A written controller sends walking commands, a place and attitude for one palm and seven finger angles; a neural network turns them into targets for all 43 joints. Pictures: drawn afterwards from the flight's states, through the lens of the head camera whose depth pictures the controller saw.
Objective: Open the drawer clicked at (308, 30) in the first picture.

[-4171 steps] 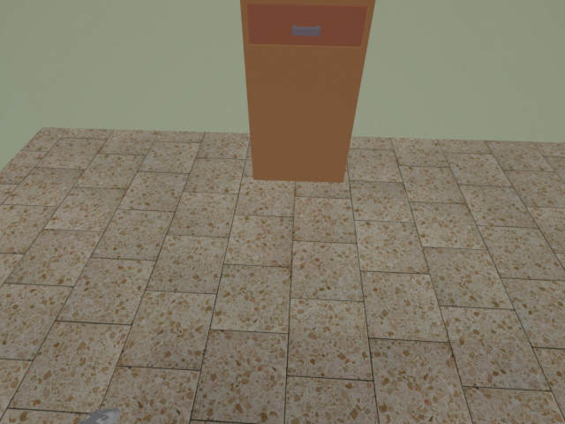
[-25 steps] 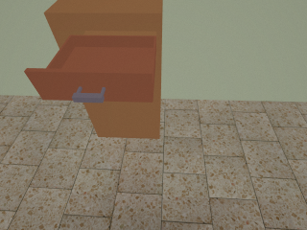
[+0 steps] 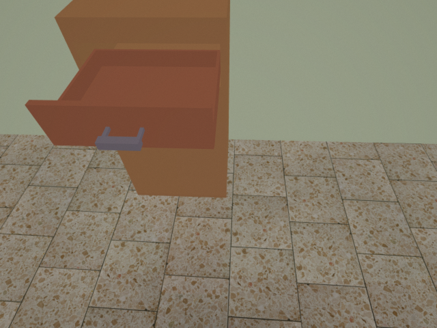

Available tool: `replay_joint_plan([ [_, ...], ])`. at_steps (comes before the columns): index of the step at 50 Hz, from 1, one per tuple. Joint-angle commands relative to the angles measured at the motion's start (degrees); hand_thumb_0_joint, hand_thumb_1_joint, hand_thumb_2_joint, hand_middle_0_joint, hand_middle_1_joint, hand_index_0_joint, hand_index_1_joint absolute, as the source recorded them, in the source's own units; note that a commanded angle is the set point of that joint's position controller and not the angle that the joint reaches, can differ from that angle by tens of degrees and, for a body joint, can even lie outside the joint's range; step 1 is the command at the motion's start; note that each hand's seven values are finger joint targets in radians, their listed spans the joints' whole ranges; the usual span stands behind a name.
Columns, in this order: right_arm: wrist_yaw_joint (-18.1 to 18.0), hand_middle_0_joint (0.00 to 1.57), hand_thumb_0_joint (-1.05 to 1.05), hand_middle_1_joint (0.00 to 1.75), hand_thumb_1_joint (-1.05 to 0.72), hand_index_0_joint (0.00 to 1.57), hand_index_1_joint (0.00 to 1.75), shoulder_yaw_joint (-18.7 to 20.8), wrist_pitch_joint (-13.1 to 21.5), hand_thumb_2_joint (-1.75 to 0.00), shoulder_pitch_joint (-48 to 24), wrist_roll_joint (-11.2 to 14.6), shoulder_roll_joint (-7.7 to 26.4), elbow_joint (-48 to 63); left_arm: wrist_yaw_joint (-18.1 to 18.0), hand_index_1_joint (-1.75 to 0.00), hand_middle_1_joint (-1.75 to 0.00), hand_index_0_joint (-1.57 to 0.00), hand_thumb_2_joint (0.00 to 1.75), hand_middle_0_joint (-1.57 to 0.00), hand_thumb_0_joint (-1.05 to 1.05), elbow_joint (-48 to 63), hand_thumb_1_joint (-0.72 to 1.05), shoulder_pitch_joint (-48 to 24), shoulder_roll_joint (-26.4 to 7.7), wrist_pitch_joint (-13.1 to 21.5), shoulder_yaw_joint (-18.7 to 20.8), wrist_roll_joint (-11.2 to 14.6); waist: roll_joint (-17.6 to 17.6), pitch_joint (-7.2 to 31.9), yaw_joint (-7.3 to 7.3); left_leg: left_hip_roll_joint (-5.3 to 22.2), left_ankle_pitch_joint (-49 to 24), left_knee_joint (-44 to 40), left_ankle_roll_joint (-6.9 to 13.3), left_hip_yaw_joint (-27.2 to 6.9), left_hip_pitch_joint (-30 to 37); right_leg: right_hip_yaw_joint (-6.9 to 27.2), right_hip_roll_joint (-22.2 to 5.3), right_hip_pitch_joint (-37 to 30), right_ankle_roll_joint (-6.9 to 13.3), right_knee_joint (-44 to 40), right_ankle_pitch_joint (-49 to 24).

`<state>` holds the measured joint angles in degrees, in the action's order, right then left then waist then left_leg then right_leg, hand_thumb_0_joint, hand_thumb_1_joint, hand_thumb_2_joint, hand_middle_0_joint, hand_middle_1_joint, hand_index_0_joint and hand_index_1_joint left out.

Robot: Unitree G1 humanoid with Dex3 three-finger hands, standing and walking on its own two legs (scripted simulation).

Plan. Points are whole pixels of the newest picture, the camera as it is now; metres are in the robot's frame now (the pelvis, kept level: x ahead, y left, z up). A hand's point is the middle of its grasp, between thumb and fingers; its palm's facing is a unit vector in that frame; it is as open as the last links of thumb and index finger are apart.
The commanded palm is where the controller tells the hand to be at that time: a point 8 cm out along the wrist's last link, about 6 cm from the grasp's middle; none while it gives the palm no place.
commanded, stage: stand and wait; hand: left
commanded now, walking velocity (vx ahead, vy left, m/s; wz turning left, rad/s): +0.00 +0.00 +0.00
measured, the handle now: (121, 137) +0.53 +0.27 +0.02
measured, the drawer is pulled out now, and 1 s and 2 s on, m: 0.30 0.30 0.30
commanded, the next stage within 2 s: none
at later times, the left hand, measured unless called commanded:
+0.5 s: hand out of the picture +0.05 +0.19 -0.17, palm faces +0.02 -0.97 -0.25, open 7.4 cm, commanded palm none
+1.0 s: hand out of the picture +0.05 +0.21 -0.17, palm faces +0.01 -0.97 -0.26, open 7.4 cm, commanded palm none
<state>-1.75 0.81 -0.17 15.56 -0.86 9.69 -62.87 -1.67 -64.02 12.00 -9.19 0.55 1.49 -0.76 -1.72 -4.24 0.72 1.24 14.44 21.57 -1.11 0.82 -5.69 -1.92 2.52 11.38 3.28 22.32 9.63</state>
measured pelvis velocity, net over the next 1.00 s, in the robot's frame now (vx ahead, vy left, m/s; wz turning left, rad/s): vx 0.01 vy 0.01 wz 0.00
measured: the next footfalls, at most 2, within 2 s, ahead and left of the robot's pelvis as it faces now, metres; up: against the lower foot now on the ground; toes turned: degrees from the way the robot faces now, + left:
none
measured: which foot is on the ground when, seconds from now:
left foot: down 0.00-1.00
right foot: down 0.00-1.00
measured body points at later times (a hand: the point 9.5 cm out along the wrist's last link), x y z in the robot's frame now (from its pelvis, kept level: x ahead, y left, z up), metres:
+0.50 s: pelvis +0.01 +0.00 +0.00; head +0.03 -0.01 +0.45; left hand +0.05 +0.25 -0.15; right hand +0.01 -0.24 -0.16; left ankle -0.03 +0.13 -0.74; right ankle +0.03 -0.08 -0.74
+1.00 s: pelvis +0.01 +0.01 +0.00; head +0.04 +0.00 +0.45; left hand +0.05 +0.26 -0.15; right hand +0.02 -0.24 -0.16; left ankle -0.03 +0.13 -0.74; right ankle +0.03 -0.08 -0.74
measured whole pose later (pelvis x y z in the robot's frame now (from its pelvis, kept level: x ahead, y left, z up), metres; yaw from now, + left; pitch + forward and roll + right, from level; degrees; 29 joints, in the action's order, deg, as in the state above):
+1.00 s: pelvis +0.01 +0.01 +0.00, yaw +0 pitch -1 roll +0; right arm -1.5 0.7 0.0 13.4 -0.9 12.3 -63.5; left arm -1.1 -64.3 9.9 -12.4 0.6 1.6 -0.7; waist -0.9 -4.2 0.7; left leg 1.0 14.2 19.2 -0.7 0.8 -3.8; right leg -1.8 2.3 9.4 2.7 19.9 9.3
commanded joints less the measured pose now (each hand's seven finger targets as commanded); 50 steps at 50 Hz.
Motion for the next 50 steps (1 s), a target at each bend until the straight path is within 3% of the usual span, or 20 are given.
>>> replay_joint_plan([
  [1,-0.5,0.2,0.0,0.3,-0.9,0.2,0.3,0.9,0.4,-0.9,4.5,-0.1,5.7,1.2,-0.5,-0.3,-0.3,-0.2,0.9,-0.2,0.0,1.9,0.9,2.0,-8.4,0.7,1.4,0.2,1.2,1.2,0.08,4.2,-6.4,-3.7,2.3,-3.1,-3.0,7.7,-7.6,-3.3,-0.1,-4.4,-7.3],
  [7,-0.5,0.2,0.0,0.3,-0.9,0.2,0.3,1.0,0.3,-0.9,4.0,-0.1,6.4,1.1,-0.4,-0.3,-0.3,-0.2,0.9,-0.2,0.0,2.0,0.9,1.5,-9.2,0.8,1.5,0.3,1.2,1.6,-0.01,4.1,-6.2,-3.7,2.2,-2.7,-2.5,8.0,-7.9,-4.1,-0.1,-5.0,-7.9],
  [11,-0.4,0.2,0.0,0.3,-0.9,0.2,0.3,1.0,0.1,-0.9,3.9,-0.1,6.8,1.0,-0.4,-0.3,-0.3,-0.2,0.9,-0.2,0.0,2.1,0.9,0.8,-9.6,0.7,1.5,0.2,1.4,0.4,0.15,4.2,-4.7,-4.1,2.2,-2.7,-2.8,8.3,-7.7,-3.2,-0.2,-6.2,-4.4],
  [27,-0.4,0.2,0.0,0.3,-0.9,0.2,0.3,1.2,0.4,-0.9,2.7,-0.1,8.3,1.2,-0.3,-0.3,-0.3,-0.2,0.9,-0.2,0.0,2.3,0.9,-0.1,-10.8,1.0,1.7,0.2,1.1,1.9,0.14,4.6,-7.1,-4.6,2.1,-3.1,-1.6,7.8,-7.9,-4.6,-0.1,-5.6,-8.5],
  [39,-0.3,0.2,0.0,0.3,-0.9,0.2,0.3,1.2,0.4,-0.9,1.3,-0.1,9.2,1.4,-0.1,-0.3,-0.3,-0.2,0.9,-0.2,0.0,2.4,0.9,-0.7,-11.4,0.8,1.7,0.1,0.5,0.7,-0.05,4.8,-5.9,-5.4,2.4,-3.5,-1.6,7.8,-7.6,-3.4,-0.3,-6.3,-4.8],
  [50,-0.4,0.2,0.0,0.3,-0.9,0.2,0.3,1.2,0.8,-0.9,0.5,0.0,10.5,1.5,0.0,-0.3,-0.3,-0.2,0.9,-0.2,0.0,2.4,0.9,-1.8,-12.4,0.9,1.7,0.2,0.6,2.9,0.03,5.2,-8.7,-5.7,2.3,-3.8,-0.9,7.0,-8.0,-5.3,-0.3,-5.1,-8.9],
])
